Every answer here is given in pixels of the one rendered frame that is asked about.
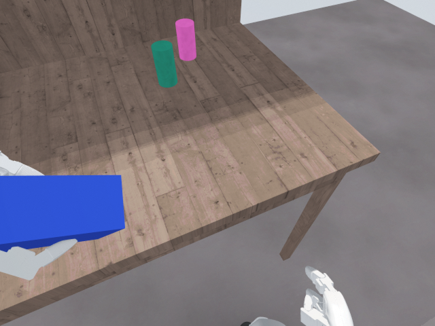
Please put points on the right robot hand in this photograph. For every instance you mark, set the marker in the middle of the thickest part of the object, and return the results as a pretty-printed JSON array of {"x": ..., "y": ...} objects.
[{"x": 331, "y": 309}]

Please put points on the left robot hand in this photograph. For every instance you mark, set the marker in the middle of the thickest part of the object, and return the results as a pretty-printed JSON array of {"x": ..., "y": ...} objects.
[{"x": 18, "y": 261}]

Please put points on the table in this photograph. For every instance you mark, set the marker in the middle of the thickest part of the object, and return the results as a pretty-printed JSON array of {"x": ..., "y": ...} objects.
[{"x": 238, "y": 135}]

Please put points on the sponge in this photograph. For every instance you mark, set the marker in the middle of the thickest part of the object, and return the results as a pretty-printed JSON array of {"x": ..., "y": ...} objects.
[{"x": 41, "y": 210}]

